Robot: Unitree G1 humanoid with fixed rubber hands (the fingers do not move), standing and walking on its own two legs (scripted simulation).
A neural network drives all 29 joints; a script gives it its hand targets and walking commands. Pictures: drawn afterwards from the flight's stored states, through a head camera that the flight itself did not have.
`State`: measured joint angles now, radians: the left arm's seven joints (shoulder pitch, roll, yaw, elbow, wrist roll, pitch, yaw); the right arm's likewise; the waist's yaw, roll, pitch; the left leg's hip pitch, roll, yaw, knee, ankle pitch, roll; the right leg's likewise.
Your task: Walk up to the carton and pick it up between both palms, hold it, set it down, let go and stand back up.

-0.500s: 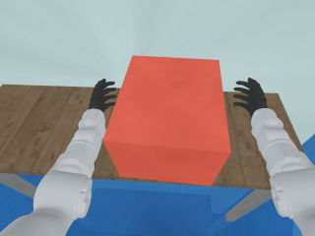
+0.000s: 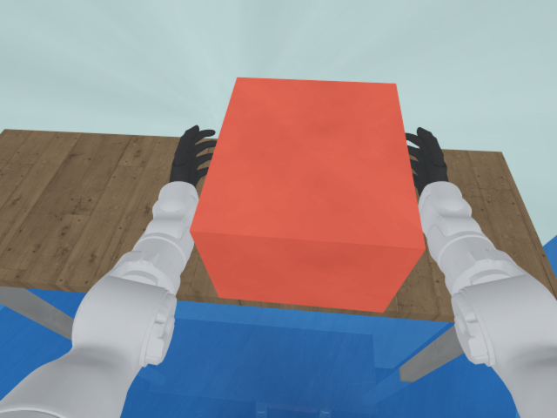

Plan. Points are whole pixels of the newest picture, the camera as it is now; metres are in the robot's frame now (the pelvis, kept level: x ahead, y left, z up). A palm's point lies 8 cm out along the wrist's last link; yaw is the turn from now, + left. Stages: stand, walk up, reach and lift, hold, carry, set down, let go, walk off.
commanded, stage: reach and lift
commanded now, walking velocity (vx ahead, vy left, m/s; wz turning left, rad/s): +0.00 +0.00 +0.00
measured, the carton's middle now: (307, 190) +0.45 -0.02 +0.05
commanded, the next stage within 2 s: none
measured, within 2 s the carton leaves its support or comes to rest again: leaves its support in 1.44 s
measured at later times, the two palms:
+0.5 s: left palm (191, 182) +0.43 +0.16 +0.08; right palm (426, 176) +0.44 -0.19 +0.09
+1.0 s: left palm (190, 184) +0.43 +0.16 +0.09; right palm (428, 181) +0.43 -0.19 +0.09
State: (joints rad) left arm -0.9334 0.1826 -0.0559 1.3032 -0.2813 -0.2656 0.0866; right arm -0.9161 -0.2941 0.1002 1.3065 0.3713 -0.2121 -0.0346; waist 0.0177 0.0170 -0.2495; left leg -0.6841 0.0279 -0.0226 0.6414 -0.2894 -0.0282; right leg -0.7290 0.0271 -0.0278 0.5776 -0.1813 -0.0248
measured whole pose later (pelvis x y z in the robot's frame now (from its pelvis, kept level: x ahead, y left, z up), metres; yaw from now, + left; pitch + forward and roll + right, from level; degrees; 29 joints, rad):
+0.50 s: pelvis +0.01 +0.00 +0.00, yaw +0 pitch +18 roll -1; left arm -0.90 0.14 0.01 1.32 -0.22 -0.30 0.12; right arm -0.91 -0.25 0.06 1.30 0.32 -0.21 -0.07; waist 0.00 0.02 -0.24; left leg -0.63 0.03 -0.03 0.62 -0.29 -0.03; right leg -0.68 0.03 -0.03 0.55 -0.19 -0.02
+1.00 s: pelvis +0.01 +0.00 +0.02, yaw +2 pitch +15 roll -1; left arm -0.84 0.12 0.17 1.31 -0.04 -0.37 0.08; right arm -0.84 -0.19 -0.16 1.20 0.03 -0.19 -0.07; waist -0.05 0.05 -0.18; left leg -0.50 0.01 -0.06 0.46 -0.22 -0.03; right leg -0.52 0.01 -0.06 0.39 -0.12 -0.02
